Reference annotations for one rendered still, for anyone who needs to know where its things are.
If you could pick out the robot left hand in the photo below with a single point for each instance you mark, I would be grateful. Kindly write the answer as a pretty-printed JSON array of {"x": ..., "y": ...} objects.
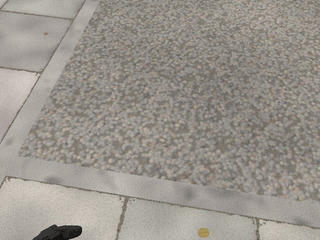
[{"x": 55, "y": 232}]

